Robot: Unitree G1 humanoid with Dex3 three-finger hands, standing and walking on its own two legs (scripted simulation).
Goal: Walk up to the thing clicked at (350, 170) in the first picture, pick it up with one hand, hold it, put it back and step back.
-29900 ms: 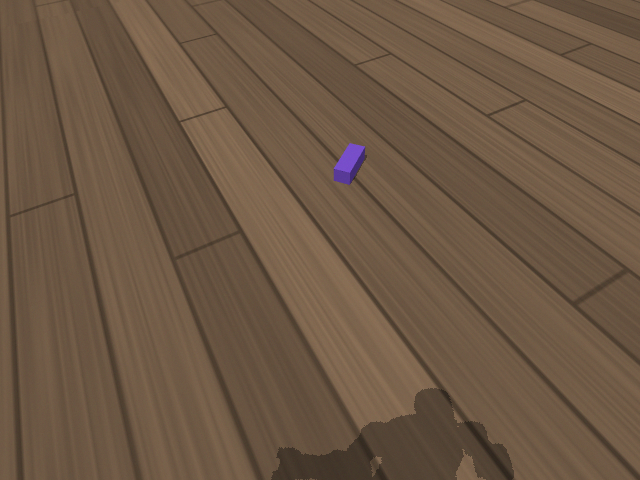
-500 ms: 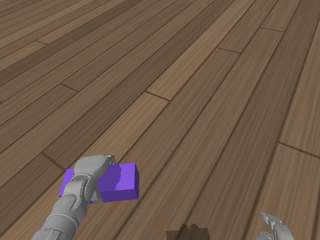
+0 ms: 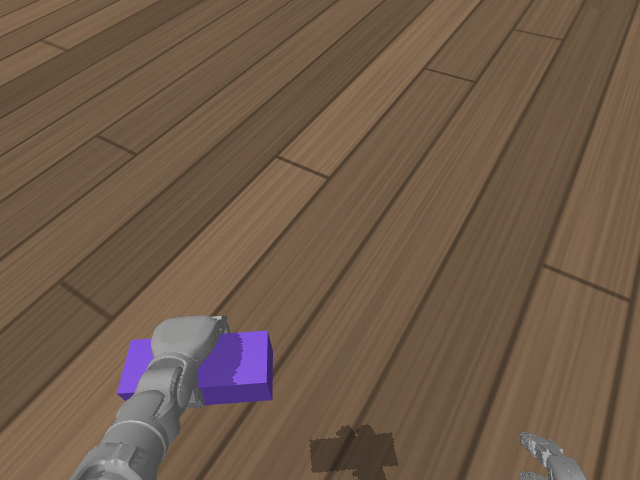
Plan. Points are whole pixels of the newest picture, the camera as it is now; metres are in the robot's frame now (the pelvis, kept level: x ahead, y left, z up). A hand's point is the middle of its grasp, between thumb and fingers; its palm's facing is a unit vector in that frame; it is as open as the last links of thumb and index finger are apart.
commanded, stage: crouch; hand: left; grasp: from above
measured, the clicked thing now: (202, 370) +0.30 +0.22 -0.13
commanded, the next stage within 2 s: lower in 1.60 s
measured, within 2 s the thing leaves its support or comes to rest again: neither
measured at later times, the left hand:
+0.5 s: hand (231, 376) +0.35 +0.23 -0.33, palm faces -0.44 +0.03 -0.90, open 11.0 cm
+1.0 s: hand (248, 381) +0.39 +0.23 -0.50, palm faces -0.45 -0.02 -0.89, open 11.1 cm
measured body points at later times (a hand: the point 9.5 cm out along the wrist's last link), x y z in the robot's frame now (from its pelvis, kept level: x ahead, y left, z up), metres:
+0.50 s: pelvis -0.06 +0.01 -0.20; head +0.11 +0.02 +0.22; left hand +0.37 +0.22 -0.28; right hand -0.02 -0.28 -0.33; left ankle +0.01 +0.11 -0.73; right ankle +0.01 -0.12 -0.73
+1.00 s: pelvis -0.06 +0.00 -0.32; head +0.17 +0.03 +0.06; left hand +0.41 +0.23 -0.45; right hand -0.02 -0.28 -0.44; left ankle +0.01 +0.11 -0.73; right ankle +0.01 -0.12 -0.73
